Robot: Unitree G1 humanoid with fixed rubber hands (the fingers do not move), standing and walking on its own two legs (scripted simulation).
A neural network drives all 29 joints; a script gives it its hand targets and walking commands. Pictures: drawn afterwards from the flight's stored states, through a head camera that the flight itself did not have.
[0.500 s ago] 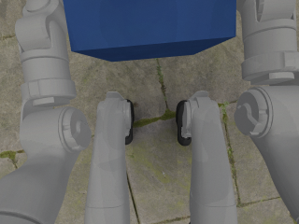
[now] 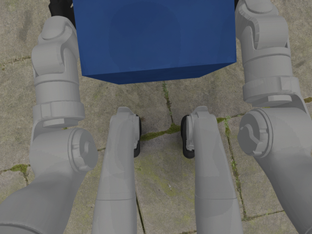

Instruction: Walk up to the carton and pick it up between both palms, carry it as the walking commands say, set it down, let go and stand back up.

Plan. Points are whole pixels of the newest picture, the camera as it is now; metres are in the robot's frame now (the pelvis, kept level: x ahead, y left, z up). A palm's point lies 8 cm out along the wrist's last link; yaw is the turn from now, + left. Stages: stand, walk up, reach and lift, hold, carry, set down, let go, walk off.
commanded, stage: reach and lift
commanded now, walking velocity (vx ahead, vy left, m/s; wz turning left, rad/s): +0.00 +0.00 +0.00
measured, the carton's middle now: (155, 34) +0.51 +0.02 -0.13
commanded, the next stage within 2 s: none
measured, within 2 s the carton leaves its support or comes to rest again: neither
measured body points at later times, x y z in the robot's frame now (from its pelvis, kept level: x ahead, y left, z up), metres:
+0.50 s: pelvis +0.01 +0.00 +0.06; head +0.26 +0.00 +0.42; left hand +0.50 +0.19 +0.01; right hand +0.53 -0.15 +0.02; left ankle +0.16 +0.14 -0.55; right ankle +0.15 -0.13 -0.55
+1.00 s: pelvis +0.08 +0.00 +0.14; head +0.20 +0.00 +0.57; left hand +0.48 +0.19 +0.13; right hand +0.51 -0.15 +0.14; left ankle +0.16 +0.14 -0.55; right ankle +0.15 -0.13 -0.55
